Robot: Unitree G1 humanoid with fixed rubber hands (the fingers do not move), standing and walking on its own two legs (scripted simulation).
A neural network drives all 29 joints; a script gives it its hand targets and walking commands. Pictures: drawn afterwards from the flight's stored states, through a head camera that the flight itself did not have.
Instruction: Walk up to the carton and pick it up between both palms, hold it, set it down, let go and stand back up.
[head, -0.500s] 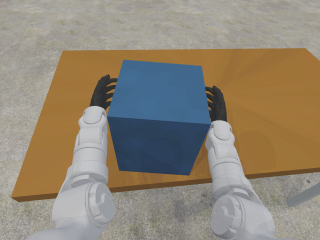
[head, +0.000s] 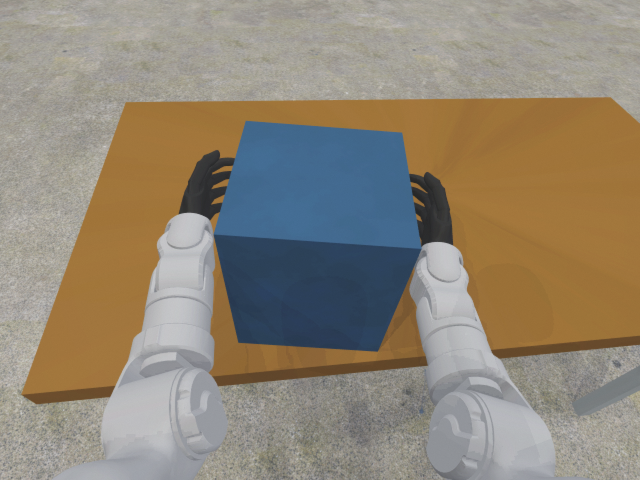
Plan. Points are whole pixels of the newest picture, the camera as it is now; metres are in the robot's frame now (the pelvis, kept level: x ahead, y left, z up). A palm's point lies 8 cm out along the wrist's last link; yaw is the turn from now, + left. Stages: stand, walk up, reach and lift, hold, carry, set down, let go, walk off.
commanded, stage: reach and lift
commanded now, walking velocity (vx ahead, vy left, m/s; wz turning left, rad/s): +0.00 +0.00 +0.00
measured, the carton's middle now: (315, 243) +0.42 +0.03 +0.04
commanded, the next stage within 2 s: none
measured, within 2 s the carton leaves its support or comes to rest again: leaves its support in 0.30 s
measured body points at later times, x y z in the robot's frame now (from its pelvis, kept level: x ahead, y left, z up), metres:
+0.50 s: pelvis -0.01 +0.00 +0.00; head -0.03 +0.02 +0.45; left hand +0.41 +0.17 +0.14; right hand +0.40 -0.13 +0.14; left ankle -0.01 +0.12 -0.75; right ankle -0.02 -0.13 -0.75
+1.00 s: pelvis -0.03 -0.01 +0.00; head -0.06 +0.02 +0.45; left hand +0.39 +0.17 +0.18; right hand +0.38 -0.14 +0.17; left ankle -0.01 +0.12 -0.75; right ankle -0.02 -0.13 -0.75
